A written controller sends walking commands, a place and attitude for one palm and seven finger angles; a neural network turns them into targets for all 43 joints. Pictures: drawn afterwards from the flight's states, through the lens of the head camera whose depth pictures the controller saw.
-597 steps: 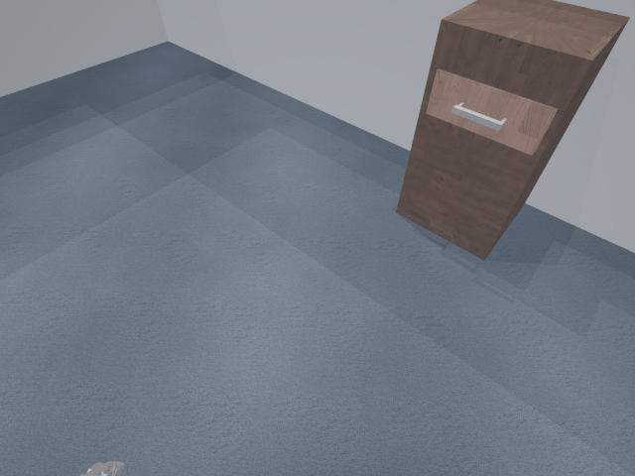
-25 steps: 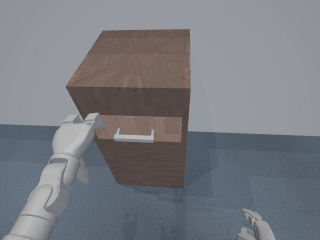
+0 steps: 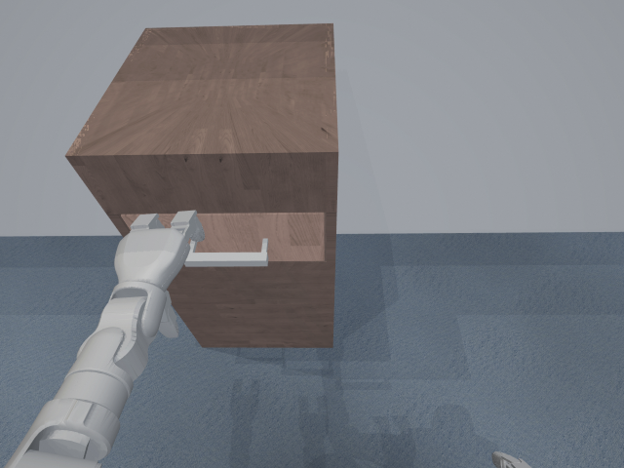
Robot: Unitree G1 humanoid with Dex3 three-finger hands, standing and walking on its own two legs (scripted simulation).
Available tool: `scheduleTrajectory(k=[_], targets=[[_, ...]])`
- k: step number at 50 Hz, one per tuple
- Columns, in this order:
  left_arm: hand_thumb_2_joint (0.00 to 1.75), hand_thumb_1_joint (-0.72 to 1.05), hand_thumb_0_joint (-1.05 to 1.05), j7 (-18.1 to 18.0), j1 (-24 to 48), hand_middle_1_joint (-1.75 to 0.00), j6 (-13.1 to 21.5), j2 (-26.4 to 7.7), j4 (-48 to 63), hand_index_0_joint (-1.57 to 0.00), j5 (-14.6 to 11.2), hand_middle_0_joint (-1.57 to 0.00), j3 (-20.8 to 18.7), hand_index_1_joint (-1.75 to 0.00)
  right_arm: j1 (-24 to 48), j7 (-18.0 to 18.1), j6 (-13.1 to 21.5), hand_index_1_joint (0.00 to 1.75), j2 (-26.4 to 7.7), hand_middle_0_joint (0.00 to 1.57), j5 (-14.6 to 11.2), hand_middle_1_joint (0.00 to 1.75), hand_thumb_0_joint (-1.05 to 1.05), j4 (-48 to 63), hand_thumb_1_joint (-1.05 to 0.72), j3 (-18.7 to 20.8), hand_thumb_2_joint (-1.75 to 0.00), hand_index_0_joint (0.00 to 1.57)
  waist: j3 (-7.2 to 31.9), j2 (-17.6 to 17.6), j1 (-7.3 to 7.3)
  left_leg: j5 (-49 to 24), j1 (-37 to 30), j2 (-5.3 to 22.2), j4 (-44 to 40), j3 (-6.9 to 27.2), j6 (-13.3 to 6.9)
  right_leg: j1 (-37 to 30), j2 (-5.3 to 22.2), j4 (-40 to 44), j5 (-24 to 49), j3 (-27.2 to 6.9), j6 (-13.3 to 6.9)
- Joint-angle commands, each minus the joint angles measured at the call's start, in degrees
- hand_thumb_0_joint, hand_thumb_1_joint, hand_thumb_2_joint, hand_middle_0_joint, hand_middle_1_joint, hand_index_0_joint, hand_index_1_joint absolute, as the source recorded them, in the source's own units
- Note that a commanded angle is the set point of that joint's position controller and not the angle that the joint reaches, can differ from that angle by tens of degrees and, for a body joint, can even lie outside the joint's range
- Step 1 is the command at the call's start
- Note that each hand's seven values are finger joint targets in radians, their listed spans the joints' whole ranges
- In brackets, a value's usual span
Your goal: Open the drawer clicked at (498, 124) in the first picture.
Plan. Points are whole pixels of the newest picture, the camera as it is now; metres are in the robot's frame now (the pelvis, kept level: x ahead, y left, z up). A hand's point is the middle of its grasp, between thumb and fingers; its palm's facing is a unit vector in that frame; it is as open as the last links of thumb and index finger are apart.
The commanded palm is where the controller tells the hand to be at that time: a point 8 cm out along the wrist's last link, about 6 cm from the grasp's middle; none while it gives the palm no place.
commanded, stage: move the hooked fingers above the handle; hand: left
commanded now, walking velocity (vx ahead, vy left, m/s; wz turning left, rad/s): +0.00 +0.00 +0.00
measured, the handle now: (227, 251) +0.52 +0.21 -0.15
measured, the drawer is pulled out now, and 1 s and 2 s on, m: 0.00 0.00 0.00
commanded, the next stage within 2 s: lower the fingers behind the handle in 1.60 s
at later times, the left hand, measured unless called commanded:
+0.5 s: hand (200, 264) +0.42 +0.21 -0.04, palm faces -0.02 -0.04 -1.00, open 13.8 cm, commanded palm +0.41 +0.22 +0.01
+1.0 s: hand (225, 257) +0.47 +0.19 -0.10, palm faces -0.03 -0.03 -1.00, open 13.8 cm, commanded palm +0.45 +0.19 -0.04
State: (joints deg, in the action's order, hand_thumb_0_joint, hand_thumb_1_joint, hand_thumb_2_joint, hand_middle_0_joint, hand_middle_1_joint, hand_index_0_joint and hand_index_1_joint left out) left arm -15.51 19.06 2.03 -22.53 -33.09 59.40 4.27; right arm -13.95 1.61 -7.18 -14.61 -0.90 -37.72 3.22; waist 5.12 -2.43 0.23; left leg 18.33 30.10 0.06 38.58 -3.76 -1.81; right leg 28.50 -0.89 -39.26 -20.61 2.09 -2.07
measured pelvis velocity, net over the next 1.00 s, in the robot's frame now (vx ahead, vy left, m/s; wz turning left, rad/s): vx -0.02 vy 0.02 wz -0.03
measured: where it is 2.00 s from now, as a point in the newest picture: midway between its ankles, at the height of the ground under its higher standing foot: outside the picture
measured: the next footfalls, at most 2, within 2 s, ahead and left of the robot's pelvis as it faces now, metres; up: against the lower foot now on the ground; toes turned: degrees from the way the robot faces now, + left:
none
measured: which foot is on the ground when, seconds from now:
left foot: down 0.00-1.00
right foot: down 0.00-1.00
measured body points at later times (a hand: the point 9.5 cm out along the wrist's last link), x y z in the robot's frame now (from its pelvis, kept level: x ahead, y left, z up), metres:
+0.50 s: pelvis -0.01 +0.01 -0.03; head +0.07 +0.00 +0.41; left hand +0.42 +0.21 +0.01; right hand +0.06 -0.26 -0.16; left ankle +0.01 +0.10 -0.72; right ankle -0.02 -0.10 -0.72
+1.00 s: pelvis -0.02 +0.02 -0.07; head +0.11 +0.03 +0.36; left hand +0.47 +0.19 -0.04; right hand -0.04 -0.25 -0.19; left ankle +0.01 +0.10 -0.72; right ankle -0.02 -0.10 -0.72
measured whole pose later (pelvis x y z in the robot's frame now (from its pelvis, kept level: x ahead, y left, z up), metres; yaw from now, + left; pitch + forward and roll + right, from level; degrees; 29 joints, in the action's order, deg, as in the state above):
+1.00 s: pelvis -0.02 +0.02 -0.07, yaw -2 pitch +27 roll -3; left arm -30.3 48.6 -3.6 -21.8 -67.7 65.7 0.8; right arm -19.7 -1.2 -5.3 -13.7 2.9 -41.9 3.5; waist 11.0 -3.5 -9.7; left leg 26.4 64.5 1.8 64.1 -3.4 -3.7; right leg 61.4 -1.5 -61.7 -27.0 2.8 -0.8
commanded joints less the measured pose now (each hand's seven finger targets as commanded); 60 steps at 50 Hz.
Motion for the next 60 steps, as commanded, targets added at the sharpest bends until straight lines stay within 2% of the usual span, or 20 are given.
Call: scheduleTrajectory(k=[1, 3, 4, 11, 13, 16, 20, 23, 26, 32, 37, 41, 44, 45, 49, 51, 53, 55, 57, 60], targets=[[0.30, -0.50, 0.00, -4.33, 17.80, -1.20, 1.42, -13.06, 8.05, -0.30, 0.45, -0.30, -6.87, -1.20, 0.47, 0.40, 1.79, 0.30, -6.63, 0.20, 0.39, 0.30, 0.00, 6.47, -0.90, 2.77, -0.90, 0.20, 18.73, 2.68, 0.32, -18.46, -7.41, -2.23, -0.79, 1.55, -1.11, -6.91, -0.94, 3.34, 23.17, -3.32, -0.20], [0.30, -0.50, 0.00, -5.43, 19.02, -1.20, 1.90, -14.15, 6.46, -0.30, 0.72, -0.30, -8.09, -1.20, -0.02, 0.33, 1.75, 0.30, -6.86, 0.20, 0.50, 0.30, 0.00, 5.90, -0.90, 2.99, -0.90, 0.20, 19.00, 3.49, 0.12, -18.16, -5.72, -2.26, -0.11, 1.65, -1.09, -6.65, -0.99, 2.71, 23.19, -3.56, -0.21], [0.30, -0.50, 0.00, -6.02, 19.39, -1.20, 2.19, -13.68, 6.89, -0.30, 0.92, -0.30, -7.70, -1.20, -0.53, 0.28, 1.82, 0.30, -6.89, 0.20, 0.63, 0.30, 0.00, 5.93, -0.90, 3.19, -0.90, 0.20, 20.51, 2.50, 0.05, -18.26, -6.15, -2.26, 0.23, 1.58, -1.11, -6.42, -0.96, 2.22, 23.42, -3.51, -0.15], [0.30, -0.50, 0.00, -8.97, 25.87, -1.20, 2.21, -9.61, 0.48, -0.30, 2.55, -0.30, -3.92, -1.20, -2.69, -0.29, 1.88, 0.30, -6.91, 0.20, 1.02, 0.30, 0.00, 3.86, -0.90, 3.86, -0.90, 0.20, 20.54, 0.73, -2.62, -17.18, -5.23, -1.87, 3.38, 1.95, -1.02, 1.00, -1.47, 0.09, 20.26, -2.66, -0.37], [0.30, -0.50, 0.00, -9.85, 29.22, -1.20, 2.23, -10.36, -1.79, -0.30, 2.84, -0.30, -4.47, -1.20, -3.54, -0.16, 1.92, 0.30, -7.08, 0.20, 1.15, 0.30, 0.00, 3.27, -0.90, 3.84, -0.90, 0.20, 21.03, 3.06, -3.79, -16.00, -3.86, -1.72, 4.29, 2.50, -1.21, 2.22, -1.54, -0.49, 18.94, -2.40, -0.26], [0.30, -0.50, 0.00, -11.29, 33.38, -1.20, 1.73, -10.64, -6.07, -0.30, 3.94, -0.30, -4.17, -1.20, -4.47, -0.19, 2.04, 0.30, -7.14, 0.20, 1.22, 0.30, 0.00, 2.69, -0.90, 3.73, -0.90, 0.20, 20.77, 1.45, -4.38, -13.34, -1.75, -1.69, 5.41, 2.62, -1.09, 5.98, -1.57, -1.64, 15.53, -2.07, -0.32], [0.30, -0.50, 0.00, -13.23, 37.07, -1.20, 1.18, -9.53, -9.51, -0.30, 4.67, -0.30, -4.05, -1.20, -6.28, -0.74, 2.21, 0.30, -6.95, 0.20, 1.88, 0.30, 0.00, 2.11, -0.90, 3.96, -0.90, 0.20, 25.59, -1.10, -4.66, -15.74, -1.92, -1.45, 8.11, 3.07, -0.82, 8.79, -1.97, -4.46, 16.37, -1.57, -0.53], [0.30, -0.50, 0.00, -13.89, 37.29, -1.20, -0.81, -10.57, -15.65, -0.30, 4.73, -0.30, -5.37, -1.20, -7.06, -1.00, 1.98, 0.30, -7.35, 0.20, 2.16, 0.30, 0.00, 1.76, -0.90, 3.71, -0.90, 0.20, 24.82, 1.93, -5.05, -14.73, 2.26, -1.49, 9.34, 3.13, -0.91, 9.44, -2.19, -5.52, 16.32, -1.43, -0.38], [0.30, -0.50, 0.00, -13.91, 39.39, -1.20, -1.91, -10.03, -17.60, -0.30, 5.25, -0.30, -4.18, -1.20, -8.16, -1.06, 1.92, 0.30, -7.49, 0.20, 2.24, 0.30, 0.00, 1.88, -0.90, 3.68, -0.90, 0.20, 26.38, 0.98, -5.73, -14.49, 2.94, -1.34, 10.59, 2.97, -0.93, 10.86, -2.24, -6.44, 16.22, -1.54, -0.23], [0.30, -0.50, 0.00, -13.82, 44.27, -1.20, -0.81, -9.40, -19.01, -0.30, 5.54, -0.30, -3.38, -1.20, -10.44, -1.04, 2.35, 0.30, -7.81, 0.20, 2.84, 0.30, 0.00, 0.97, -0.90, 3.82, -0.90, 0.20, 28.32, -1.01, -7.21, -13.35, 3.63, -0.63, 13.25, 4.16, -0.82, 16.75, -2.51, -8.94, 12.56, -0.97, -0.34], [0.30, -0.50, 0.00, -15.89, 49.44, -1.20, -0.62, -9.10, -20.23, -0.30, 6.35, -0.30, -3.47, -1.20, -12.29, -1.47, 2.81, 0.30, -8.24, 0.20, 3.56, 0.30, 0.00, -0.42, -0.90, 4.05, -0.90, 0.20, 30.15, -2.31, -8.55, -13.32, 4.50, 0.07, 15.65, 5.66, -0.54, 22.35, -2.67, -11.76, 9.93, -0.13, -0.47], [0.30, -0.50, 0.00, -17.67, 51.58, -1.20, -2.60, -9.42, -22.41, -0.30, 6.90, -0.30, -3.94, -1.20, -13.01, -2.04, 2.76, 0.30, -8.68, 0.20, 4.05, 0.30, 0.00, -1.24, -0.90, 4.09, -0.90, 0.20, 31.82, -4.44, -9.04, -15.06, 4.60, 0.54, 17.43, 6.64, -0.03, 25.87, -2.90, -13.98, 9.37, 0.57, -0.60], [0.30, -0.50, 0.00, -18.16, 54.50, -1.20, -4.63, -9.62, -24.38, -0.30, 6.80, -0.30, -3.66, -1.20, -13.58, -2.28, 2.83, 0.30, -9.00, 0.20, 4.20, 0.30, 0.00, -1.75, -0.90, 3.97, -0.90, 0.20, 32.54, -4.44, -10.25, -14.64, 5.84, 0.76, 18.65, 6.96, -0.13, 27.47, -2.94, -15.03, 8.90, 0.75, -0.43], [0.30, -0.50, 0.00, -18.16, 53.76, -1.20, -5.48, -11.55, -26.19, -0.30, 6.96, -0.30, -5.05, -1.20, -13.57, -2.24, 2.78, 0.30, -9.34, 0.20, 4.21, 0.30, 0.00, -1.91, -0.90, 3.84, -0.90, 0.20, 32.10, -3.25, -10.08, -13.73, 7.11, 0.76, 18.92, 6.98, -0.17, 27.53, -2.93, -15.19, 8.38, 0.71, -0.38], [0.30, -0.50, 0.00, -16.56, 54.13, -1.20, -6.22, -13.82, -22.19, -0.30, 6.09, -0.30, -5.99, -1.20, -13.93, -2.04, 2.55, 0.30, -9.55, 0.20, 3.93, 0.30, 0.00, -0.66, -0.90, 3.54, -0.90, 0.20, 37.91, -5.97, -8.75, -16.26, 4.33, 0.86, 18.71, 7.02, -0.03, 24.50, -3.00, -15.59, 10.32, 0.59, -0.37], [0.30, -0.50, 0.00, -15.67, 52.49, -1.20, -6.43, -12.04, -22.10, -0.30, 5.70, -0.30, -4.68, -1.20, -13.84, -1.87, 2.47, 0.30, -9.19, 0.20, 3.73, 0.30, 0.00, -0.39, -0.90, 3.44, -0.90, 0.20, 36.57, -5.41, -8.87, -16.19, 4.46, 0.97, 18.55, 6.48, -0.20, 23.87, -3.07, -14.82, 10.81, 0.60, -0.21], [0.30, -0.50, 0.00, -15.04, 51.19, -1.20, -6.35, -13.34, -22.52, -0.30, 5.11, -0.30, -5.75, -1.20, -13.90, -1.65, 2.39, 0.30, -9.31, 0.20, 3.62, 0.30, 0.00, -0.69, -0.90, 3.16, -0.90, 0.20, 34.99, -3.98, -8.65, -15.56, 5.30, 0.99, 17.97, 6.45, -0.33, 22.81, -3.04, -14.31, 10.73, 0.53, -0.19], [0.30, -0.50, 0.00, -14.52, 51.02, -1.20, -6.05, -12.10, -23.12, -0.30, 5.02, -0.30, -4.16, -1.20, -13.97, -1.27, 2.44, 0.30, -9.13, 0.20, 3.31, 0.30, 0.00, -0.44, -0.90, 2.97, -0.90, 0.20, 32.66, -1.71, -9.48, -12.40, 7.31, 0.85, 17.62, 6.15, -0.72, 22.94, -2.97, -13.44, 9.12, 0.35, 0.05], [0.30, -0.50, 0.00, -14.32, 51.77, -1.20, -5.07, -10.99, -21.86, -0.30, 4.91, -0.30, -3.03, -1.20, -13.96, -1.08, 2.86, 0.30, -8.93, 0.20, 3.27, 0.30, 0.00, -0.40, -0.90, 2.99, -0.90, 0.20, 31.47, -2.95, -9.76, -11.15, 7.21, 0.80, 17.21, 5.98, -0.79, 23.34, -2.89, -12.88, 8.26, 0.20, -0.01], [0.30, -0.50, 0.00, -13.98, 51.91, -1.20, -3.65, -11.23, -22.56, -0.30, 4.70, -0.30, -3.06, -1.20, -14.14, -0.76, 3.27, 0.30, -8.91, 0.20, 3.20, 0.30, 0.00, -0.72, -0.90, 2.90, -0.90, 0.20, 30.17, -1.56, -10.27, -9.48, 8.35, 0.69, 17.43, 6.10, -1.00, 24.15, -2.75, -12.77, 7.04, 0.14, 0.02]])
